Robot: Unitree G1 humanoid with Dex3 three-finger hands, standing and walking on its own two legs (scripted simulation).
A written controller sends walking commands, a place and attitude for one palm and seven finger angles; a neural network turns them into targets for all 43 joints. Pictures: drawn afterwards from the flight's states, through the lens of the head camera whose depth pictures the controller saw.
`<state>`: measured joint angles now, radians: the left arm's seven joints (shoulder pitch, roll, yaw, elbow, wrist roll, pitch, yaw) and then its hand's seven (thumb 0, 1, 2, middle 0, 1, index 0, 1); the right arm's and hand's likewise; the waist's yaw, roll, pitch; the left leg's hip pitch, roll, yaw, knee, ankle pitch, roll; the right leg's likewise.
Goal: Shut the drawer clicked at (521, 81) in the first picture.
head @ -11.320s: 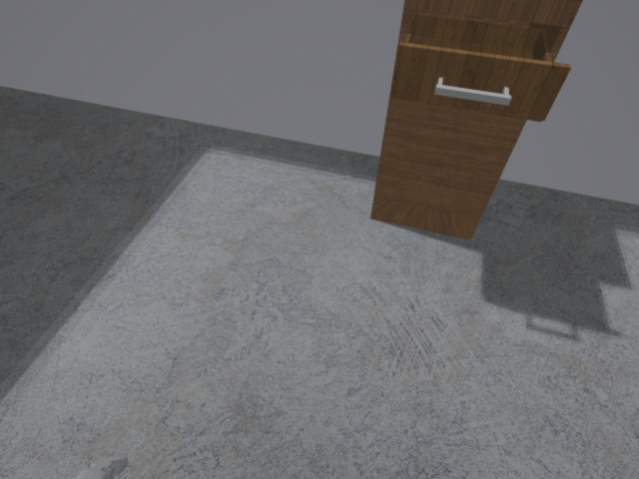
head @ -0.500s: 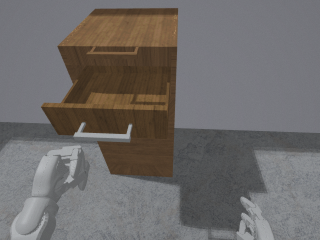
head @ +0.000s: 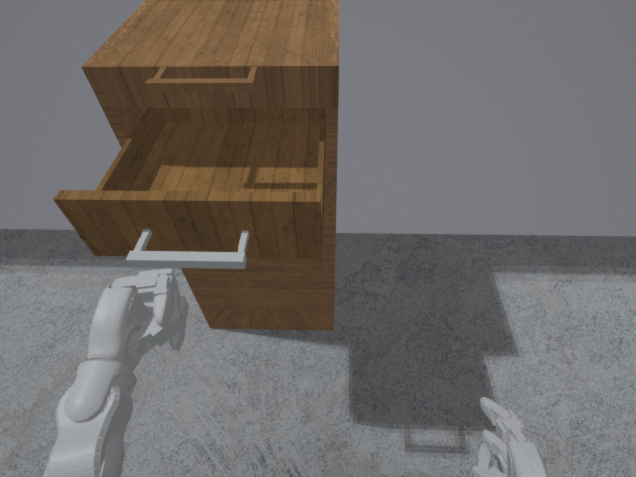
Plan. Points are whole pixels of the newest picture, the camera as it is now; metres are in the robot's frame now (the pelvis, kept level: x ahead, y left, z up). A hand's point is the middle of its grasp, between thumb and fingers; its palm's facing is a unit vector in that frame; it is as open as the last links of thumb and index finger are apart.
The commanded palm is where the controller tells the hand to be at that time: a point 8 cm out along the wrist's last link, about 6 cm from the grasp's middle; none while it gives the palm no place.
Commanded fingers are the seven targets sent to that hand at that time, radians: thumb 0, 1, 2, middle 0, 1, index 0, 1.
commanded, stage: bring the fist close to the handle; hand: left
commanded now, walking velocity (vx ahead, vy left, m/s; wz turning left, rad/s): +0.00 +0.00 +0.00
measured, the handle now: (191, 248) +0.42 +0.22 +0.03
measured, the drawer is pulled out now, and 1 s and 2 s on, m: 0.24 0.24 0.18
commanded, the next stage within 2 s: push the drawer shut in 0.92 s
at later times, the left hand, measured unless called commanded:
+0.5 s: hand (200, 300) +0.33 +0.19 +0.03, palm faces +0.03 -1.00 -0.03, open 3.3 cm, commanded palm +0.30 +0.24 +0.03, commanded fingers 0.00 0.90 0.90 -1.40 -1.60 -1.40 -1.60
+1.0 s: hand (206, 299) +0.34 +0.18 +0.03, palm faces +0.04 -1.00 -0.04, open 3.3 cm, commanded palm +0.30 +0.24 +0.03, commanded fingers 0.00 0.90 0.90 -1.40 -1.60 -1.40 -1.60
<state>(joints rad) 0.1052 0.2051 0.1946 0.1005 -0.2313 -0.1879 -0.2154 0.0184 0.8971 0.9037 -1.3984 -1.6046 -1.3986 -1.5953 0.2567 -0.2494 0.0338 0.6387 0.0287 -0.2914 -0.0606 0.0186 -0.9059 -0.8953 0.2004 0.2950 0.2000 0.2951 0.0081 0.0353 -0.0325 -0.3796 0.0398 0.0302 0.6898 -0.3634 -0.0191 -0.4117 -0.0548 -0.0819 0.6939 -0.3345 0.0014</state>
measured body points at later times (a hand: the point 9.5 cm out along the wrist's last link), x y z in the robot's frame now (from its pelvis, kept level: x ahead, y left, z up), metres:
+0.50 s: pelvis -0.01 +0.00 -0.02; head +0.05 +0.00 +0.42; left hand +0.32 +0.24 +0.03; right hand +0.13 -0.24 -0.12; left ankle +0.00 +0.13 -0.72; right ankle +0.01 -0.12 -0.72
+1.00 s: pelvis -0.01 +0.00 -0.03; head +0.06 -0.01 +0.42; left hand +0.33 +0.23 +0.03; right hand +0.12 -0.25 -0.13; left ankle +0.00 +0.13 -0.72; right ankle +0.01 -0.12 -0.72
